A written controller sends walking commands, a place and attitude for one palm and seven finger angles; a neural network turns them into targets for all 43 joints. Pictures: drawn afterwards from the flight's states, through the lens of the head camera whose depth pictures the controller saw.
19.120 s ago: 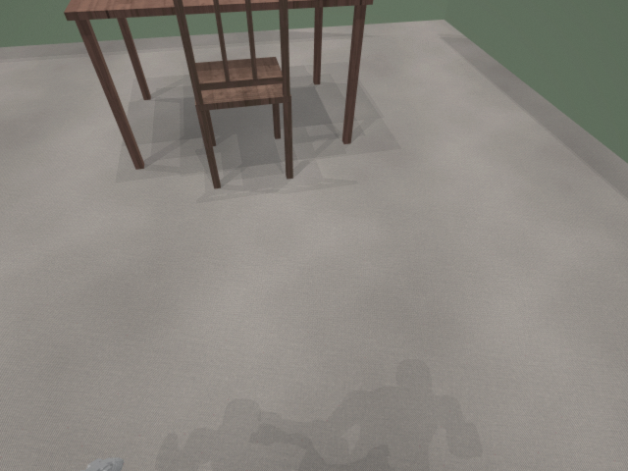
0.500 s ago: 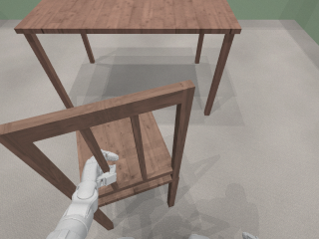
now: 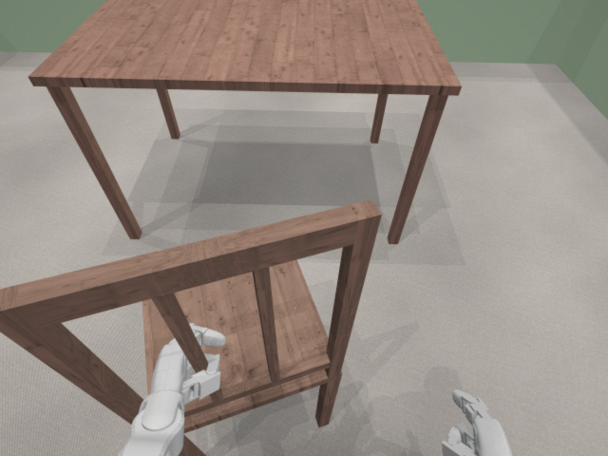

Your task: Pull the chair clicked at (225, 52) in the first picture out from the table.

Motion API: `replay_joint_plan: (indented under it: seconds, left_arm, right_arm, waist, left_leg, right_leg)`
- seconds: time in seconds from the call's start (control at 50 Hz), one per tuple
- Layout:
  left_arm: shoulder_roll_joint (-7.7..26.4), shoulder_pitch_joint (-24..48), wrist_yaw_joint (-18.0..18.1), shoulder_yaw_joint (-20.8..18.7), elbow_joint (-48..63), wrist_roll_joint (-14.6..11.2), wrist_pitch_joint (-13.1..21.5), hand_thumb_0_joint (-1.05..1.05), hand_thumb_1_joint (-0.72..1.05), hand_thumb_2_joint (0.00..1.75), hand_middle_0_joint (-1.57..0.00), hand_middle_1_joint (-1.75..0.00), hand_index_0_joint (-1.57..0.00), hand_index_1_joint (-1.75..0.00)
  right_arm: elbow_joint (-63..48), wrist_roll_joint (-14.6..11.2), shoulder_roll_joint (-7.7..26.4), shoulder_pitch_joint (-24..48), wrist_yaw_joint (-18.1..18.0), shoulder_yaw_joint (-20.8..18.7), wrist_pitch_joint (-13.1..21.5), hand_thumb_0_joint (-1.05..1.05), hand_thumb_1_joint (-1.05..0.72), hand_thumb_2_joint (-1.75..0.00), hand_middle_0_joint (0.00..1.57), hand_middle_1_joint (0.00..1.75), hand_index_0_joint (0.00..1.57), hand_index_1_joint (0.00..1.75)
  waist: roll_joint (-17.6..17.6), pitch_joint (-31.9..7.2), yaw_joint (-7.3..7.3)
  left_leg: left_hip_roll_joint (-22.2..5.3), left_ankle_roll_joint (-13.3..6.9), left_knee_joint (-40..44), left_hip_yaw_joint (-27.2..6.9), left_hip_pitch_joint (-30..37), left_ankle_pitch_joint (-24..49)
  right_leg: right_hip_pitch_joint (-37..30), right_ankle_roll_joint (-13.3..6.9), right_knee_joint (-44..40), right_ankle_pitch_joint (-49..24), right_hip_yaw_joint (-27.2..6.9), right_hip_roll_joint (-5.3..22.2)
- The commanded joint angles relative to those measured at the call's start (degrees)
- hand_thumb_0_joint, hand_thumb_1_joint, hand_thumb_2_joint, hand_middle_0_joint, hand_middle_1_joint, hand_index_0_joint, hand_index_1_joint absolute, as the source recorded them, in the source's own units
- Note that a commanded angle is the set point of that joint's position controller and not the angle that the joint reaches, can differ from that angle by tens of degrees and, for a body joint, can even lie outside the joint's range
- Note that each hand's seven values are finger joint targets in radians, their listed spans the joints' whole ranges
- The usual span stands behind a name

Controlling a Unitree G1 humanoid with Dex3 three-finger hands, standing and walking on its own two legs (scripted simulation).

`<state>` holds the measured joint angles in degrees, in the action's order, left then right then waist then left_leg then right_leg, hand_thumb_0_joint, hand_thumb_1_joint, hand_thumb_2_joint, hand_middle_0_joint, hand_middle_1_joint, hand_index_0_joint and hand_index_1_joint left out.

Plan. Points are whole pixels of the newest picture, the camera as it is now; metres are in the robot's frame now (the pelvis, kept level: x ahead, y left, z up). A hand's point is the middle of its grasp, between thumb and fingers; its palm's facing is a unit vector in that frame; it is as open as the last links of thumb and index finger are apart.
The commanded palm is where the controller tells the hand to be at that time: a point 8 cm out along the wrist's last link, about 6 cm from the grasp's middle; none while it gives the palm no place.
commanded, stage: stop walking, hand still on the chair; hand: left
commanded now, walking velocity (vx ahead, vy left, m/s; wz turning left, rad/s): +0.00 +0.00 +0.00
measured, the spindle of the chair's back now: (195, 356) +0.26 +0.17 -0.05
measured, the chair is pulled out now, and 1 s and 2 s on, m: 0.55 0.55 0.55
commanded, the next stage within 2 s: open the thumb and straighten the fingers in 0.08 s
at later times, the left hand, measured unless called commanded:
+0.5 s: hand (209, 368) +0.25 +0.16 -0.08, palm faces +0.09 -0.98 -0.15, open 10.1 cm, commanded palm +0.22 +0.21 -0.05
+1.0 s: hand (205, 378) +0.24 +0.16 -0.08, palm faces +0.09 -0.98 -0.16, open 17.3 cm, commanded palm +0.21 +0.21 -0.06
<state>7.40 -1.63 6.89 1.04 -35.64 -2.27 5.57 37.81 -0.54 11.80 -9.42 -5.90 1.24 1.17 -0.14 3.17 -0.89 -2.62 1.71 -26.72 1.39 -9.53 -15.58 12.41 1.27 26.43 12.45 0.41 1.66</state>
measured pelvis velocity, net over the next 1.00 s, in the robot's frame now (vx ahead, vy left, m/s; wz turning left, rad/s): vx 0.01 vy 0.00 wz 0.07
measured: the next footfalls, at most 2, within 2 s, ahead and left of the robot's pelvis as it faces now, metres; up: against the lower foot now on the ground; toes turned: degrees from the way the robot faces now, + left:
none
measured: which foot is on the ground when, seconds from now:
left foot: down 0.00-1.00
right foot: down 0.00-1.00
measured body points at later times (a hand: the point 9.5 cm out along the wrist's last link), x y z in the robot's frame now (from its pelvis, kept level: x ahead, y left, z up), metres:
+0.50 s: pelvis +0.01 +0.00 -0.03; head +0.04 -0.01 +0.42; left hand +0.24 +0.21 -0.06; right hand +0.15 -0.25 -0.12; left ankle -0.01 +0.14 -0.74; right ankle +0.02 -0.13 -0.74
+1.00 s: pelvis +0.01 +0.00 -0.05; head +0.06 -0.01 +0.40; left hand +0.23 +0.21 -0.07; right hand +0.19 -0.24 -0.13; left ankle -0.01 +0.14 -0.74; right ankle +0.02 -0.13 -0.74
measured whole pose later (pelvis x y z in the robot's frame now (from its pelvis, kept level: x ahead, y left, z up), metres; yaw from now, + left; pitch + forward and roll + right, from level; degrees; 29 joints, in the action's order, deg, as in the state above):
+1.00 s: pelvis +0.01 +0.00 -0.05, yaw +4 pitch +11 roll -1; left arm 10.7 -13.8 3.4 1.0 -6.8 -4.9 -9.2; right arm 30.8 -1.7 14.6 -14.2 -4.7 1.2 7.1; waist -2.5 -6.8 -2.6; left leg -1.4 2.0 -52.2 -3.0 -35.6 -27.6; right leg 36.6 1.1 51.4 25.6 3.7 3.5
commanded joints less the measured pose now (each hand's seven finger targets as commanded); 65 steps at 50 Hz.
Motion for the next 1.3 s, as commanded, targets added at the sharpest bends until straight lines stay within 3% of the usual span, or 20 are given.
replay_joint_plan:
  seconds: [0.0, 0.14, 0.16, 0.18, 0.2, 0.22, 0.24, 0.28, 0.38, 0.4, 0.46, 0.54, 0.58, 0.7, 0.76, 0.92, 0.98, 1.0, 1.06, 1.28]
  left_arm:
    - [7.6, 9.4, 0.2, -1.7, 13.4, 1.6, 3.4, 0.0, 0.9, 0.9, -0.5, -1.45, -0.5, -1.45]
    - [7.5, 9.1, 0.3, -1.7, 14.1, 1.6, 3.5, 0.0, 0.9, 0.9, -0.5, -1.45, -0.5, -1.45]
    - [9.4, 6.3, 0.5, -3.2, 14.3, 1.4, 3.5, 0.0, 0.9, 0.9, -0.5, -1.45, -0.5, -1.45]
    - [1.8, 1.3, -0.9, 0.6, 8.9, -2.4, 1.1, 0.0, 0.78, 0.84, -0.5, -1.45, -0.5, -1.45]
    - [5.1, 5.8, -1.6, -1.8, 14.2, -2.6, 1.8, 0.0, 0.66, 0.78, -0.5, -1.45, -0.5, -1.45]
    - [7.5, 5.6, -1.9, -3.6, 17.6, -2.6, 2.6, 0.0, 0.54, 0.73, -0.5, -1.45, -0.5, -1.45]
    - [6.4, 3.7, -2.4, -2.4, 20.1, -2.3, 2.6, 0.0, 0.42, 0.67, -0.5, -1.45, -0.5, -1.45]
    - [5.6, 3.7, -2.6, -0.7, 22.8, -1.8, 1.8, 0.0, 0.17, 0.55, -0.5, -1.45, -0.5, -1.45]
    - [5.7, -0.1, -2.3, -2.0, 25.5, -2.4, -2.4, 0.0, -0.43, 0.26, -0.47, -1.38, -0.47, -1.38]
    - [9.4, 1.5, -2.0, -5.6, 25.5, -2.5, -3.3, 0.0, -0.55, 0.2, -0.45, -1.3, -0.45, -1.3]
    - [6.9, -1.0, -2.3, -3.5, 28.4, -2.4, -5.3, 0.0, -0.55, 0.2, -0.38, -1.09, -0.38, -1.09]
    - [6.8, -2.5, -2.6, -3.5, 32.9, -2.8, -7.0, 0.0, -0.55, 0.2, -0.27, -0.8, -0.27, -0.8]
    - [6.1, -2.9, -2.7, -2.1, 34.9, -2.5, -7.6, 0.0, -0.55, 0.2, -0.22, -0.65, -0.22, -0.65]
    - [8.2, -8.0, -2.6, -4.7, 34.3, -2.3, -10.0, 0.0, -0.55, 0.2, -0.07, -0.22, -0.07, -0.22]
    - [9.8, -6.7, -3.1, -4.9, 38.8, -1.8, -9.9, 0.0, -0.55, 0.2, 0.0, 0.0, 0.0, 0.0]
    - [7.7, -5.5, -3.4, -2.1, 40.5, -2.5, -11.3, 0.0, -0.55, 0.2, 0.0, 0.0, 0.0, 0.0]
    - [7.6, -7.6, -3.3, -1.9, 41.3, -2.2, -11.9, 0.0, -0.55, 0.2, 0.0, 0.0, 0.0, 0.0]
    - [10.8, -12.4, -3.0, -6.6, 36.9, -2.3, -12.5, 0.0, -0.55, 0.2, 0.0, 0.0, 0.0, 0.0]
    - [10.2, -17.5, -3.4, -6.0, 40.0, -2.1, -12.4, 0.0, -0.55, 0.2, 0.0, 0.0, 0.0, 0.0]
    - [8.6, -24.0, -3.0, -2.5, 51.2, -1.9, -9.2, 0.0, -0.55, 0.2, 0.0, 0.0, 0.0, 0.0]
  right_arm:
    - [-7.0, 0.1, 7.0, 2.1, -0.8, -2.5, 1.5, 0.0, -0.9, -0.9, 0.2, 0.3, 0.2, 0.3]
    - [-7.1, 0.1, 7.1, 2.0, -0.8, -2.6, 1.0, 0.0, -0.9, -0.9, 0.2, 0.3, 0.2, 0.3]
    - [-6.9, 0.0, 7.4, 1.6, -0.9, -2.8, 1.1, 0.0, -0.9, -0.9, 0.2, 0.3, 0.2, 0.3]
    - [-7.1, -3.0, 9.1, 0.2, 1.2, -3.1, 1.7, 0.0, -0.9, -0.9, 0.2, 0.3, 0.2, 0.3]
    - [-7.8, -2.9, 9.6, 1.4, 2.0, -3.4, 2.4, 0.0, -0.9, -0.9, 0.2, 0.3, 0.2, 0.3]
    - [-8.4, -2.8, 9.3, 1.8, 2.5, -4.1, 3.5, 0.0, -0.9, -0.9, 0.2, 0.3, 0.2, 0.3]
    - [-9.0, -2.4, 8.9, 1.8, 2.9, -4.0, 4.5, 0.0, -0.9, -0.9, 0.2, 0.3, 0.2, 0.3]
    - [-9.6, -2.4, 8.8, 1.4, 3.4, -3.7, 5.7, 0.0, -0.9, -0.9, 0.2, 0.3, 0.2, 0.3]
    - [-11.0, -1.9, 9.5, 0.5, 3.3, -4.2, 7.5, 0.0, -0.9, -0.9, 0.2, 0.3, 0.2, 0.3]
    - [-10.7, -1.8, 10.1, -0.1, 2.9, -4.2, 7.4, 0.0, -0.9, -0.9, 0.2, 0.3, 0.2, 0.3]
    - [-11.8, -1.7, 9.7, -0.2, 2.4, -4.2, 8.0, 0.0, -0.9, -0.9, 0.2, 0.3, 0.2, 0.3]
    - [-12.9, -1.6, 10.0, -1.0, 1.9, -4.2, 8.6, 0.0, -0.9, -0.9, 0.2, 0.3, 0.2, 0.3]
    - [-13.2, -1.6, 9.9, -1.2, 1.7, -4.0, 8.9, 0.0, -0.9, -0.9, 0.2, 0.3, 0.2, 0.3]
    - [-14.0, -1.2, 10.1, -2.4, 1.1, -3.7, 8.5, 0.0, -0.9, -0.9, 0.2, 0.3, 0.2, 0.3]
    - [-15.1, -1.2, 10.0, -2.1, 0.9, -3.7, 8.5, 0.0, -0.9, -0.9, 0.2, 0.3, 0.2, 0.3]
    - [-15.1, -1.2, 10.1, -3.0, 0.4, -3.1, 8.9, 0.0, -0.9, -0.9, 0.2, 0.3, 0.2, 0.3]
    - [-15.7, -1.2, 10.0, -3.0, 0.5, -3.1, 8.9, 0.0, -0.9, -0.9, 0.2, 0.3, 0.2, 0.3]
    - [-15.2, -1.1, 10.0, -3.1, 0.4, -3.5, 8.3, 0.0, -0.9, -0.9, 0.2, 0.3, 0.2, 0.3]
    - [-16.9, -1.3, 9.4, -2.0, 0.8, -3.6, 7.8, 0.0, -0.9, -0.9, 0.2, 0.3, 0.2, 0.3]
    - [-17.6, -1.2, 8.9, -2.6, -0.3, -3.9, 9.6, 0.0, -0.9, -0.9, 0.2, 0.3, 0.2, 0.3]
  waist:
    - [-3.2, -12.3, 0.07]
    - [-2.0, -12.6, 0.05]
    - [-3.6, -12.3, 0.04]
    - [4.7, -11.2, -2.85]
    - [6.0, -11.5, -1.7]
    - [2.4, -13.3, -1.37]
    - [-0.5, -14.4, -1.0]
    - [-2.3, -14.2, -1.61]
    - [0.2, -17.6, -1.0]
    - [0.9, -18.3, -1.06]
    - [-0.2, -19.6, -1.01]
    - [2.1, -20.9, -1.52]
    - [0.3, -20.4, -1.92]
    - [3.9, -19.5, -1.64]
    - [-0.1, -20.6, -1.54]
    - [0.3, -20.6, -3.06]
    - [-0.4, -21.5, -2.47]
    - [1.4, -20.7, -1.21]
    - [0.1, -20.7, -0.18]
    - [-0.6, -19.0, -2.34]
  left_leg:
    - [-4.4, -1.9, 3.6, -2.8, 2.7, 16.4]
    - [-4.3, -1.8, 3.5, -2.5, 2.9, 15.6]
    - [-4.2, -1.9, 3.8, -2.6, 2.1, 15.6]
    - [-1.2, -1.4, 1.4, -0.8, -5.5, 10.3]
    - [-0.9, -1.6, 0.1, -0.6, -8.4, 8.1]
    - [-0.2, -1.8, -1.2, -0.1, -8.9, 6.3]
    - [0.3, -1.8, -2.4, 0.1, -9.5, 5.9]
    - [0.7, -1.8, -4.4, 0.0, -11.4, 4.6]
    - [1.0, -1.9, -9.0, -0.4, -15.0, 4.7]
    - [1.1, -2.0, -9.8, -0.7, -15.9, 5.2]
    - [1.2, -1.9, -11.7, -0.6, -16.4, 7.1]
    - [1.4, -2.0, -13.9, -0.9, -17.6, 8.0]
    - [1.4, -2.1, -14.8, -1.2, -17.4, 8.3]
    - [1.9, -2.2, -17.2, -1.5, -20.8, 7.5]
    - [2.0, -2.3, -17.9, -1.5, -20.4, 8.0]
    - [2.3, -2.5, -19.1, -2.3, -20.3, 7.4]
    - [2.3, -2.4, -19.0, -2.4, -20.0, 8.7]
    - [2.3, -2.2, -19.2, -2.2, -21.9, 8.3]
    - [2.3, -2.2, -18.9, -1.7, -23.0, 8.3]
    - [2.5, -2.6, -20.7, -2.8, -23.7, 4.6]
  right_leg:
    - [-5.3, -2.5, -2.6, -16.6, -3.1, 4.1]
    - [-5.5, -2.7, -2.6, -16.5, -3.1, 4.1]
    - [-6.1, -2.5, -2.9, -16.6, -2.8, 4.1]
    - [-0.9, -1.7, 0.7, -11.0, 3.3, 2.0]
    - [0.9, -1.7, 2.0, -9.4, 3.0, 1.7]
    - [2.2, -1.7, 2.8, -7.1, 2.6, 1.6]
    - [3.4, -1.9, 4.0, -6.1, 2.6, 1.4]
    - [6.0, -2.0, 5.6, -4.3, 2.9, 1.2]
    - [9.4, -1.7, 10.1, -4.2, 3.4, 0.8]
    - [9.6, -1.6, 10.9, -5.2, 3.2, 0.8]
    - [10.5, -1.6, 12.9, -6.6, 3.6, 0.8]
    - [11.7, -1.2, 14.7, -7.8, 3.9, 0.7]
    - [13.2, -1.3, 15.3, -7.3, 4.1, 0.7]
    - [14.5, -1.0, 16.8, -7.7, 4.2, 0.6]
    - [14.7, -1.3, 17.3, -7.3, 3.9, 0.8]
    - [16.7, -1.0, 17.7, -6.2, 4.4, 0.5]
    - [16.0, -1.2, 18.1, -7.0, 4.6, 0.6]
    - [15.6, -1.3, 18.5, -7.1, 4.7, 0.5]
    - [14.1, -1.5, 18.4, -7.5, 4.3, 0.7]
    - [19.6, -1.4, 19.2, -1.3, 4.8, 0.2]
